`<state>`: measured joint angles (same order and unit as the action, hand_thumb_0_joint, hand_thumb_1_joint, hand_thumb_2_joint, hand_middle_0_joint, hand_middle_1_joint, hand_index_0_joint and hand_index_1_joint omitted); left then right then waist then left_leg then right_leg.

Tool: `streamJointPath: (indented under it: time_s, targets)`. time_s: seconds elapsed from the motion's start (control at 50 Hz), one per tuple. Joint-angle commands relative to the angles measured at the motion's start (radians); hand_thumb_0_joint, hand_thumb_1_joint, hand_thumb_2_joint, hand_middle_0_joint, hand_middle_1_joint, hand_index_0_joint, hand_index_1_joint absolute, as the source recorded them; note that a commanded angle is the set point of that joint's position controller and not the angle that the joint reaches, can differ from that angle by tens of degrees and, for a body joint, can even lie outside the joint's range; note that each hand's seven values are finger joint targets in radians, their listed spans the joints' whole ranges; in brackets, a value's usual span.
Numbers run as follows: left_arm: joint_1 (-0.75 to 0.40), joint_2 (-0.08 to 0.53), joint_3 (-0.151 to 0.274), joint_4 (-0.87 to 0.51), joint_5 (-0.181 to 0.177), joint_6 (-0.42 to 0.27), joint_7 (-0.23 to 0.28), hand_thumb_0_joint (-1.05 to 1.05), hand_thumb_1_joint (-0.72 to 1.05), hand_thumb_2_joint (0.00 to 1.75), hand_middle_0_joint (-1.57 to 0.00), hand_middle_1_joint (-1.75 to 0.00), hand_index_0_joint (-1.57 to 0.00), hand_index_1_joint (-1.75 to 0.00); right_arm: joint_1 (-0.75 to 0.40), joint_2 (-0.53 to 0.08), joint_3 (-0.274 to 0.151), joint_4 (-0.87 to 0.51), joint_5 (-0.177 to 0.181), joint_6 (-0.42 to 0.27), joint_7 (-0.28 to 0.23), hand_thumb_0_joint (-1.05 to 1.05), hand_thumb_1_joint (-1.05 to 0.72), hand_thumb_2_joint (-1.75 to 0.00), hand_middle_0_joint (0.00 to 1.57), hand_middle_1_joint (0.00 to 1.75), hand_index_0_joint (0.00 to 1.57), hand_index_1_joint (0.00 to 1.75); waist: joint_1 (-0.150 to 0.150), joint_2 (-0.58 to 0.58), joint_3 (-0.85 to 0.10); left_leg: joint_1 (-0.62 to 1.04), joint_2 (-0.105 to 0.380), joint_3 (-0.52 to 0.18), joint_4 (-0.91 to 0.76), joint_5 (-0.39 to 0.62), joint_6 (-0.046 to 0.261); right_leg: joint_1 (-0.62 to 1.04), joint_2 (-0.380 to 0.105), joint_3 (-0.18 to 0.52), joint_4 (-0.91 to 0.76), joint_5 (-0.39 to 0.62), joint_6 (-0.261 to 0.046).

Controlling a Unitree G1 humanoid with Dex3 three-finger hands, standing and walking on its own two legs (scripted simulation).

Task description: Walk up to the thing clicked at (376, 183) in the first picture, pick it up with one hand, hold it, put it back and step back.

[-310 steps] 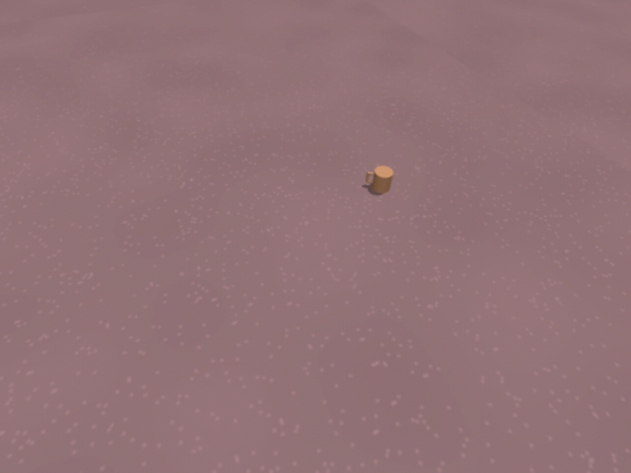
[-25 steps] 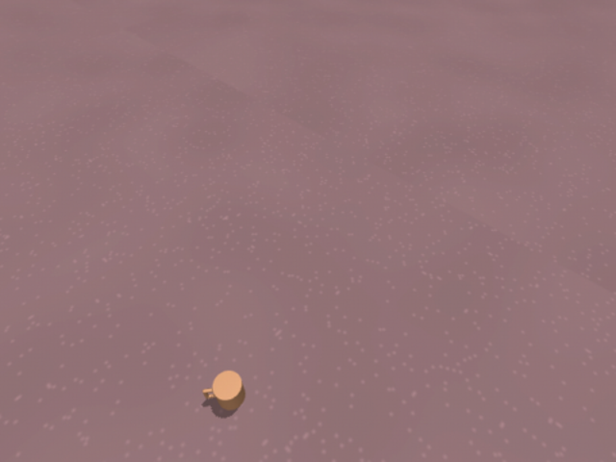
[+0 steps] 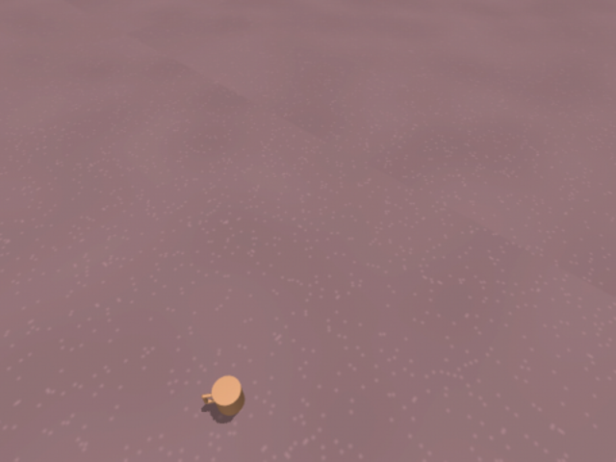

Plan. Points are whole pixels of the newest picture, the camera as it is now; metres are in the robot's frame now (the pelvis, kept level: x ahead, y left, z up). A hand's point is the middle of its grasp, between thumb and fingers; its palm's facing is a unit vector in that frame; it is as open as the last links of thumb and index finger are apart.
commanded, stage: stand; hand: left
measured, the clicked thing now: (223, 396) +0.46 +0.25 -0.74
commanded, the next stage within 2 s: none
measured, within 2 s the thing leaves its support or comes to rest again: neither
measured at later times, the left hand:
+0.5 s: hand out of the picture +0.07 +0.25 -0.16, palm faces -0.03 -0.94 -0.34, open 7.4 cm
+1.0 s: hand out of the picture +0.07 +0.25 -0.16, palm faces -0.03 -0.94 -0.34, open 7.4 cm
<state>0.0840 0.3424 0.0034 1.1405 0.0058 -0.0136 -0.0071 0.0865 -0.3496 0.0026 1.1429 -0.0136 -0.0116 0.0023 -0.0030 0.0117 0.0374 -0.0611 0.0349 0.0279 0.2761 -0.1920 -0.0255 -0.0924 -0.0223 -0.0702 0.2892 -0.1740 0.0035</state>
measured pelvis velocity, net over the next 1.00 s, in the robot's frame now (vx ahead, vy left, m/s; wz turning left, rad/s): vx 0.00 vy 0.00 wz -0.01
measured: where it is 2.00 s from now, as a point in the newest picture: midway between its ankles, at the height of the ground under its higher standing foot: outside the picture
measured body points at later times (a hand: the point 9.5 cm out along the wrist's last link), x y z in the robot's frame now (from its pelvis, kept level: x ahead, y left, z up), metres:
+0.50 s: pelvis +0.00 +0.00 +0.00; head +0.01 +0.00 +0.45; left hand +0.07 +0.30 -0.13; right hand +0.07 -0.30 -0.14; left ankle -0.03 +0.13 -0.75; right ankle -0.01 -0.12 -0.75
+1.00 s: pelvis +0.00 +0.00 +0.00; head +0.01 +0.00 +0.45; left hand +0.08 +0.30 -0.13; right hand +0.07 -0.30 -0.14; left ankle -0.03 +0.13 -0.75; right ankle -0.01 -0.12 -0.75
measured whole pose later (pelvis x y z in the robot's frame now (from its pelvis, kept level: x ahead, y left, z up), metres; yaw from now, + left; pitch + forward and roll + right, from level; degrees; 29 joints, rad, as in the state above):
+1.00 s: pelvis +0.00 +0.00 +0.00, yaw +0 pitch -2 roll +0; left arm 0.11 0.35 0.00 1.14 0.01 -0.01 -0.01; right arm 0.11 -0.35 0.00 1.14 -0.01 -0.01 0.00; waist 0.00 0.00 0.04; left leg -0.06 0.03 0.04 0.27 -0.19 -0.02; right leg -0.09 -0.03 -0.06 0.29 -0.17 0.01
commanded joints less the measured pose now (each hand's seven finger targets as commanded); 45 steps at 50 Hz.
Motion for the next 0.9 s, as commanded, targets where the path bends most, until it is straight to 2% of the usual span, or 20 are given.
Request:
streamJointPath:
  time_s: [0.0, 0.08, 0.12, 0.22, 0.32, 0.52, 0.6, 0.72, 0.88]
  targets:
    - [-0.042, 0.226, 0.038, -0.060, 0.002, -0.021, 0.019, 0.00, 0.90, 0.90, -0.20, -0.30, -0.20, -0.30, -0.032, -0.205, -0.037, -0.061, 0.003, -0.021, -0.013, 0.00, -0.90, -0.90, 0.20, 0.30, 0.20, 0.30, 0.000, -0.016, -0.093, -0.002, 0.120, -0.078, -0.027, 0.232, 0.029, 0.036, -0.132, 0.109, -0.025, 0.230, -0.018]
    - [-0.041, 0.221, 0.036, -0.061, 0.001, -0.019, 0.019, 0.00, 0.90, 0.90, -0.20, -0.30, -0.20, -0.30, -0.026, -0.210, -0.038, -0.059, 0.002, -0.020, -0.013, 0.00, -0.90, -0.90, 0.20, 0.30, 0.20, 0.30, -0.001, 0.004, -0.087, -0.014, 0.119, -0.074, -0.026, 0.203, 0.031, 0.036, -0.135, 0.113, -0.029, 0.208, -0.021]
    - [-0.031, 0.220, 0.035, -0.059, 0.002, -0.020, 0.018, 0.00, 0.90, 0.90, -0.20, -0.30, -0.20, -0.30, -0.032, -0.208, -0.038, -0.061, 0.003, -0.021, -0.012, 0.00, -0.90, -0.90, 0.20, 0.30, 0.20, 0.30, 0.005, -0.006, -0.090, -0.008, 0.122, -0.079, -0.029, 0.227, 0.029, 0.031, -0.130, 0.105, -0.022, 0.217, -0.020]
    - [-0.031, 0.225, 0.034, -0.059, 0.001, -0.022, 0.018, 0.00, 0.90, 0.90, -0.20, -0.30, -0.20, -0.30, -0.018, -0.206, -0.038, -0.056, 0.003, -0.019, -0.011, 0.00, -0.90, -0.90, 0.20, 0.30, 0.20, 0.30, 0.000, -0.009, -0.077, -0.021, 0.116, -0.077, -0.032, 0.158, 0.034, 0.020, -0.131, 0.119, -0.038, 0.168, -0.019]
    - [-0.021, 0.218, 0.031, -0.057, 0.002, -0.023, 0.019, 0.00, 0.90, 0.90, -0.20, -0.30, -0.20, -0.30, -0.022, -0.214, -0.040, -0.056, 0.003, -0.020, -0.011, 0.00, -0.90, -0.90, 0.20, 0.30, 0.20, 0.30, 0.005, 0.001, -0.080, -0.009, 0.118, -0.080, -0.023, 0.203, 0.034, 0.026, -0.132, 0.119, -0.033, 0.216, -0.020]
    - [-0.018, 0.222, 0.031, -0.057, 0.001, -0.021, 0.018, 0.00, 0.90, 0.90, -0.20, -0.30, -0.20, -0.30, -0.014, -0.208, -0.038, -0.056, 0.004, -0.020, -0.011, 0.00, -0.90, -0.90, 0.20, 0.30, 0.20, 0.30, 0.004, -0.009, -0.070, -0.011, 0.120, -0.084, -0.036, 0.198, 0.032, 0.018, -0.125, 0.112, -0.026, 0.189, -0.024]
    - [-0.011, 0.223, 0.031, -0.054, 0.003, -0.021, 0.018, 0.00, 0.90, 0.90, -0.20, -0.30, -0.20, -0.30, -0.010, -0.208, -0.039, -0.057, 0.003, -0.017, -0.009, 0.00, -0.90, -0.90, 0.20, 0.30, 0.20, 0.30, 0.002, -0.030, -0.054, -0.022, 0.115, -0.082, -0.038, 0.137, 0.033, 0.003, -0.123, 0.115, -0.042, 0.135, -0.020]
    - [-0.016, 0.226, 0.032, -0.059, 0.002, -0.024, 0.018, 0.00, 0.90, 0.90, -0.20, -0.30, -0.20, -0.30, -0.009, -0.209, -0.038, -0.061, 0.003, -0.021, -0.010, 0.00, -0.90, -0.90, 0.20, 0.30, 0.20, 0.30, 0.002, -0.009, -0.092, 0.002, 0.122, -0.080, -0.025, 0.206, 0.035, 0.030, -0.132, 0.120, -0.023, 0.221, -0.024]
    - [-0.011, 0.222, 0.032, -0.059, 0.002, -0.020, 0.017, 0.00, 0.90, 0.90, -0.20, -0.30, -0.20, -0.30, -0.007, -0.213, -0.037, -0.063, 0.003, -0.021, -0.013, 0.00, -0.90, -0.90, 0.20, 0.30, 0.20, 0.30, 0.005, -0.003, -0.076, -0.003, 0.120, -0.075, -0.029, 0.213, 0.035, 0.031, -0.132, 0.118, -0.023, 0.222, -0.024]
